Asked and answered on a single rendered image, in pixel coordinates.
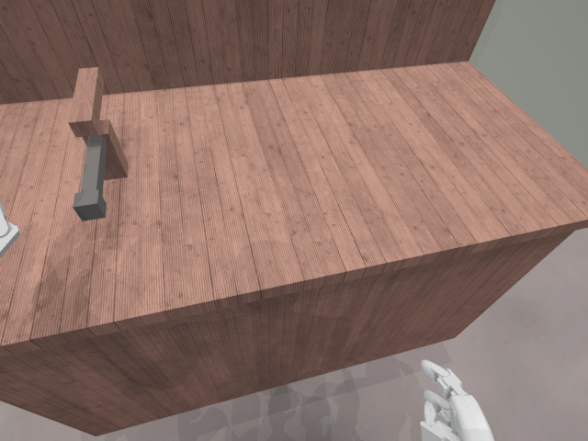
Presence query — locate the left robot hand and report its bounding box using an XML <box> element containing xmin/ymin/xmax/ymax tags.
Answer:
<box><xmin>0</xmin><ymin>201</ymin><xmax>20</xmax><ymax>258</ymax></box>

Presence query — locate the right robot hand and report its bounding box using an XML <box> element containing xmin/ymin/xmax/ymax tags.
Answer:
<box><xmin>420</xmin><ymin>360</ymin><xmax>494</xmax><ymax>441</ymax></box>

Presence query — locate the counter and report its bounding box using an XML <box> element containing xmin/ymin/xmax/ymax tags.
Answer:
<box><xmin>0</xmin><ymin>0</ymin><xmax>588</xmax><ymax>436</ymax></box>

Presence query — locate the tap lever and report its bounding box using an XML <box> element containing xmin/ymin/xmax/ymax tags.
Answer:
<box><xmin>73</xmin><ymin>128</ymin><xmax>107</xmax><ymax>221</ymax></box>

